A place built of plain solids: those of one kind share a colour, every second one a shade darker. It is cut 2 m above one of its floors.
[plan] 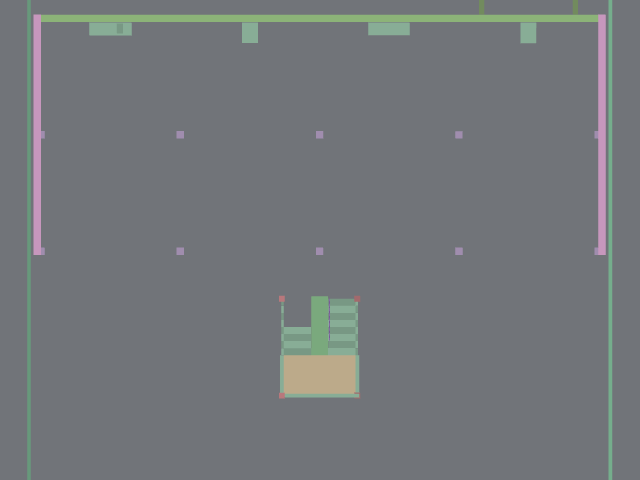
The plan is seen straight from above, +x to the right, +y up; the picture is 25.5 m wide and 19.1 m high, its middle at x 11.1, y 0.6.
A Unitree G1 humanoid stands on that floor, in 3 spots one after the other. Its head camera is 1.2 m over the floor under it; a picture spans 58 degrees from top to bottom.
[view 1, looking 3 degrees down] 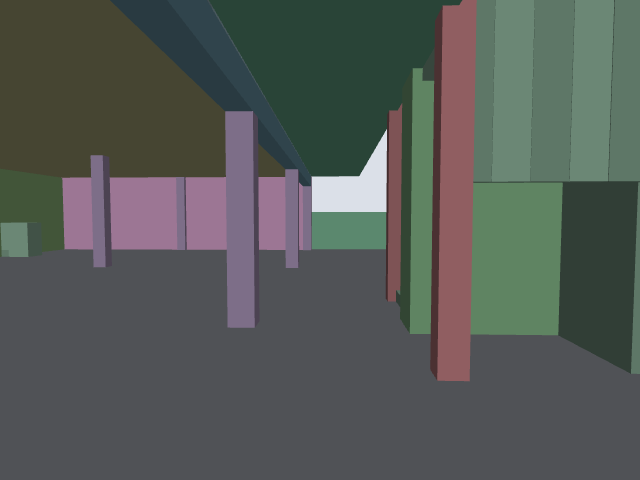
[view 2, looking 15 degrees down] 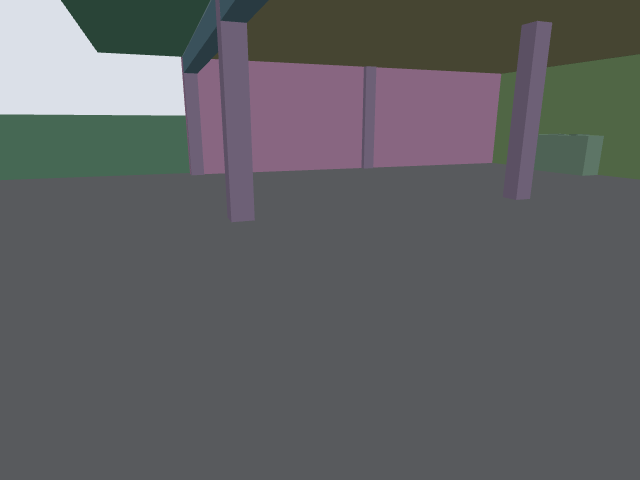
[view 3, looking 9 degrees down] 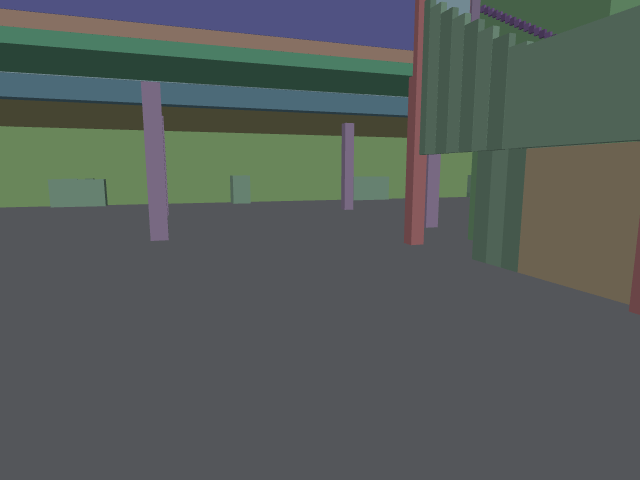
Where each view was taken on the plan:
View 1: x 6.31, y -0.87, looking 2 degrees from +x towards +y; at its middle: site_fence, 16.29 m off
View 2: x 11.09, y -0.87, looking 159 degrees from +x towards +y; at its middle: ground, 4.64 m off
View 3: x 5.76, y -8.02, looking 71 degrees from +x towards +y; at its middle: ground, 7.67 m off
